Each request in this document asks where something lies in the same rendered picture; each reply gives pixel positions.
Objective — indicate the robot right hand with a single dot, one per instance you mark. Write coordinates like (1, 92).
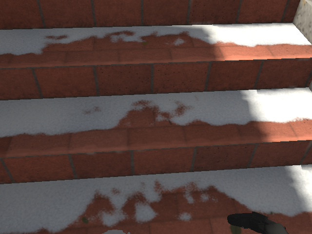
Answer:
(256, 222)

